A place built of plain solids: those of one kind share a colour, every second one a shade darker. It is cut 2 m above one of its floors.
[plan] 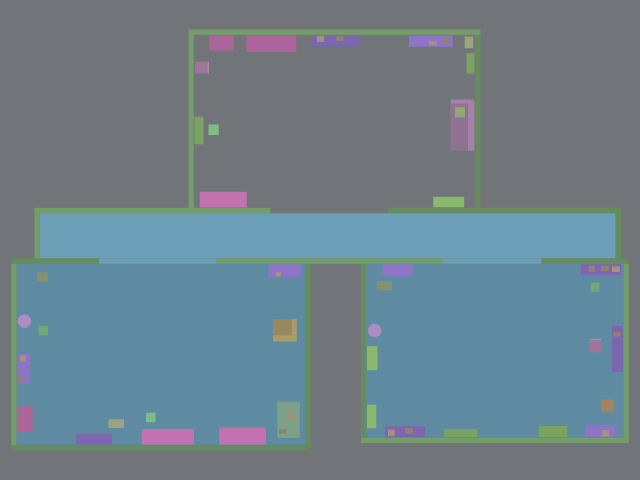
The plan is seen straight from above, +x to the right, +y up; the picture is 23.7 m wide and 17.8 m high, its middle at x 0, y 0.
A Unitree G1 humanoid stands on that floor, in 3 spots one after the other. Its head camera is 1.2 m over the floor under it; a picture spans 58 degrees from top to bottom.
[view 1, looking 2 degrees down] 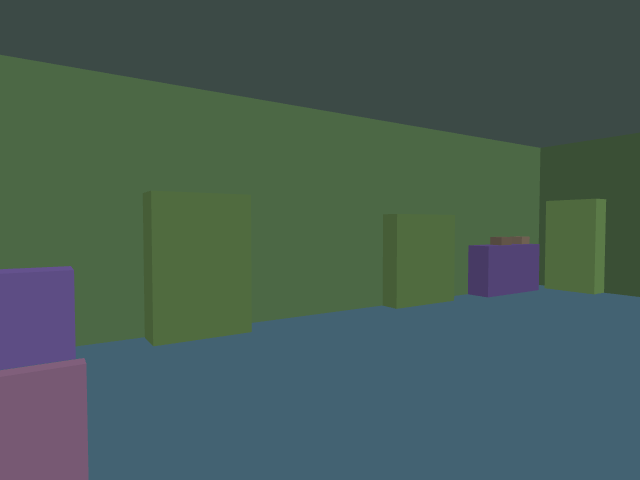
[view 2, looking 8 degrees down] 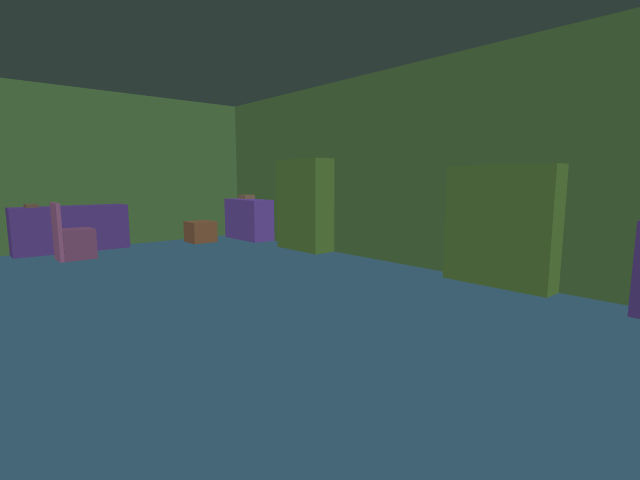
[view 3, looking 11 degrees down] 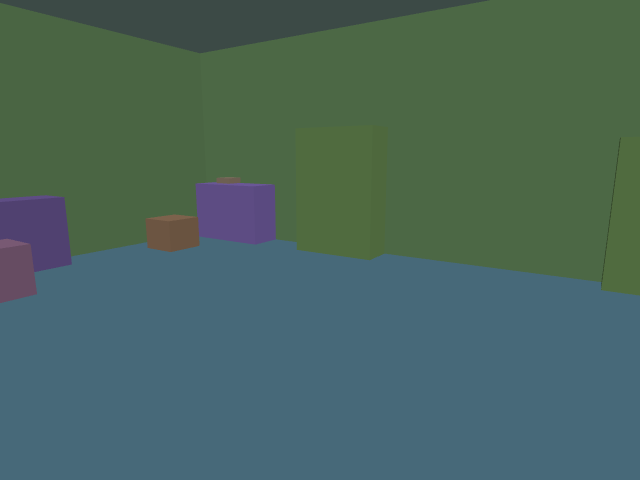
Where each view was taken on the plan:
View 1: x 10.09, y -2.46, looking -123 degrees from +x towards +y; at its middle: wall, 5.81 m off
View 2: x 2.90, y -2.46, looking -41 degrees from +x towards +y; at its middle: case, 6.98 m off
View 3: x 5.92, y -2.46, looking -57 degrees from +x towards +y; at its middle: case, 5.40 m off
